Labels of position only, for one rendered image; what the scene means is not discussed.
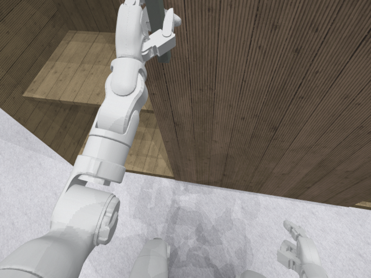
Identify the robot left thigh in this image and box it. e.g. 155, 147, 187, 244
129, 239, 170, 278

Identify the left robot hand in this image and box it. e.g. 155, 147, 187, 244
115, 0, 181, 66

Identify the robot left upper arm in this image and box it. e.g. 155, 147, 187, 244
0, 184, 120, 278

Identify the handle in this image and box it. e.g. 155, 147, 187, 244
145, 0, 171, 63

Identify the left robot forearm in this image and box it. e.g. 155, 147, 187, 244
50, 57, 148, 229

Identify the right robot forearm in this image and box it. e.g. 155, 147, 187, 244
299, 264, 330, 278

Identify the right robot hand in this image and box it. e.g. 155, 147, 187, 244
277, 220, 322, 275

